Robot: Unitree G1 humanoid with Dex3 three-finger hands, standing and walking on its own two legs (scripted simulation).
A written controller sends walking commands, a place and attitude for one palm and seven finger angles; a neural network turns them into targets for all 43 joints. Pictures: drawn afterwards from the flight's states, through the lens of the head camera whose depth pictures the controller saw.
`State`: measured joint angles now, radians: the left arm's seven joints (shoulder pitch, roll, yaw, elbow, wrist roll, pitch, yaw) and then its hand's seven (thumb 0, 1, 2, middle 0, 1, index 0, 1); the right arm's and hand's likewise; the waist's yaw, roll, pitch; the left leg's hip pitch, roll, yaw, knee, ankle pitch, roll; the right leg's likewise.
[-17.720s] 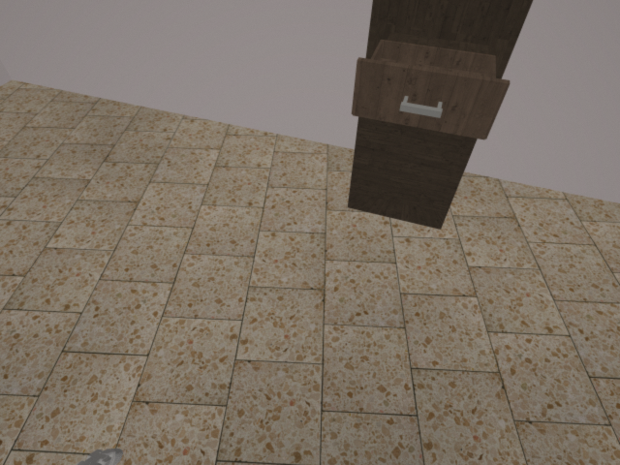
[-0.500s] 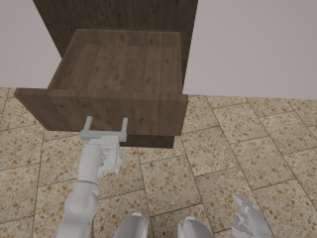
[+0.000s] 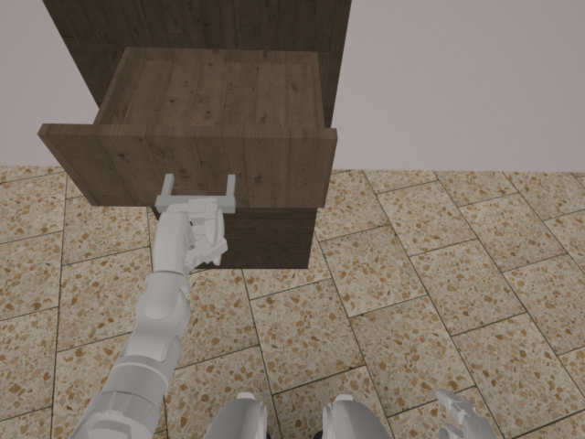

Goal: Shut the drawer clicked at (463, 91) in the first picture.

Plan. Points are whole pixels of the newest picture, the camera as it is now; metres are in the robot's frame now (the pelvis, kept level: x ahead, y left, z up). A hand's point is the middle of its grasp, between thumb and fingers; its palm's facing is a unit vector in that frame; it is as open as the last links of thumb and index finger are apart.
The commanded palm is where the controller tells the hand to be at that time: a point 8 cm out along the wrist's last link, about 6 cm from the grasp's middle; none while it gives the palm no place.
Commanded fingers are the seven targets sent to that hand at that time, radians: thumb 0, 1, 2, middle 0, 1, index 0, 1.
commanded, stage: push the drawer shut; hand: left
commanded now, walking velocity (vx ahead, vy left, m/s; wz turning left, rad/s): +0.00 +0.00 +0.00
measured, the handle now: (198, 193) +0.44 +0.14 +0.05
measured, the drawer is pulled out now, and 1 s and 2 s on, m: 0.19 0.06 0.00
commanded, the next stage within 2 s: pull the fist back off the drawer in 1.86 s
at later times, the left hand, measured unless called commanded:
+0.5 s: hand (226, 196) +0.45 +0.10 +0.04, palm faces +0.01 -1.00 -0.05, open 2.8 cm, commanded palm +0.44 +0.16 +0.05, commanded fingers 0.00 0.90 0.90 -1.40 -1.60 -1.40 -1.60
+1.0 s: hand (229, 165) +0.51 +0.11 +0.04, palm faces +0.02 -1.00 -0.04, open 2.9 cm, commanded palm +0.50 +0.15 +0.05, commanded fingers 0.00 0.90 0.90 -1.40 -1.60 -1.40 -1.60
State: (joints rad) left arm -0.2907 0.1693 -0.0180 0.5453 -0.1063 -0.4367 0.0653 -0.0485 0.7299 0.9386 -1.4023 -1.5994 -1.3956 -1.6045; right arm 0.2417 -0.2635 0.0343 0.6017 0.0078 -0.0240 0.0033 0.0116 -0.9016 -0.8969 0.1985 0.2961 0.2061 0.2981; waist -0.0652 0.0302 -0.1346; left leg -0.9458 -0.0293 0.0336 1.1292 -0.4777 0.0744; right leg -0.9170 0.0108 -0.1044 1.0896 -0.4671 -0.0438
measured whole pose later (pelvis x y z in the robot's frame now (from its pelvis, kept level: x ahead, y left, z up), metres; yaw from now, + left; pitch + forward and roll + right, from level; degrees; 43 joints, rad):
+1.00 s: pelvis +0.00 +0.00 -0.01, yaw -1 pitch +23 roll -3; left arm -0.86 0.32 0.25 1.18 -0.04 -0.54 0.03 -0.03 0.71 0.93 -1.40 -1.60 -1.40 -1.60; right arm 0.35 -0.27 0.03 0.66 -0.04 0.02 0.03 0.01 -0.90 -0.90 0.20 0.30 0.21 0.30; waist -0.18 0.04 -0.14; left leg -1.09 -0.01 0.03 1.16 -0.48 0.07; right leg -1.06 0.03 -0.11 1.11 -0.46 -0.05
